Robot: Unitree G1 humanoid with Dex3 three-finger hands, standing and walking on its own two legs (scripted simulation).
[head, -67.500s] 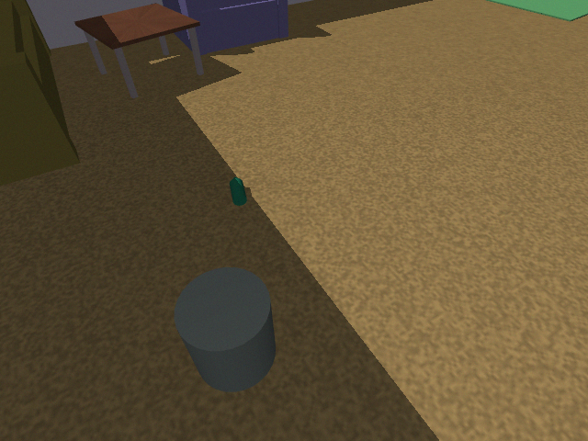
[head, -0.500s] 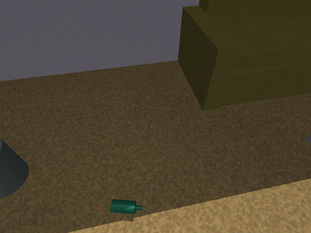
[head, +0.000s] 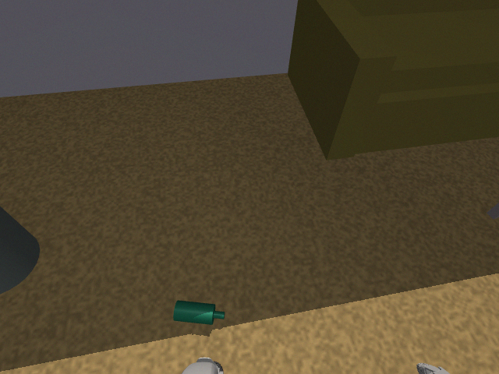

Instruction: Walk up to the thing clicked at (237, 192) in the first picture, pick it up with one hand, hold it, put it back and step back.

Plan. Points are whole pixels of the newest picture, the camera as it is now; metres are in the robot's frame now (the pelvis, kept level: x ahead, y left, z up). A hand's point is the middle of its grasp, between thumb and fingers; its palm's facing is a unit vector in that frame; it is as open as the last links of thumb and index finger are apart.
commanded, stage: walk up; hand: left
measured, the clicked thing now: (200, 312) +0.42 +0.20 -0.71
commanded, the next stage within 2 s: none
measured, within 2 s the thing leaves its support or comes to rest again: neither
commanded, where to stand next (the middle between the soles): +0.04 -0.03 m, yaw +1 degrees
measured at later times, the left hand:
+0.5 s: hand out of the picture -0.02 +0.27 -0.12, palm faces +0.10 -0.91 -0.40, open 7.4 cm
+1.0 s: hand out of the picture +0.11 +0.25 -0.13, palm faces +0.03 -0.90 -0.43, open 7.4 cm
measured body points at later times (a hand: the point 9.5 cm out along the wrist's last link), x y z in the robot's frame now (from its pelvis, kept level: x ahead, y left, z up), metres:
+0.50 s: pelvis -0.01 -0.01 +0.01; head +0.02 -0.02 +0.46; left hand -0.02 +0.31 -0.10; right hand +0.09 -0.33 -0.11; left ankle +0.00 +0.11 -0.71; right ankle -0.04 -0.14 -0.71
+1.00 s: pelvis +0.01 -0.02 +0.00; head +0.10 -0.04 +0.44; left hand +0.10 +0.30 -0.10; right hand +0.16 -0.31 -0.14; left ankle -0.01 +0.11 -0.67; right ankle +0.12 -0.11 -0.71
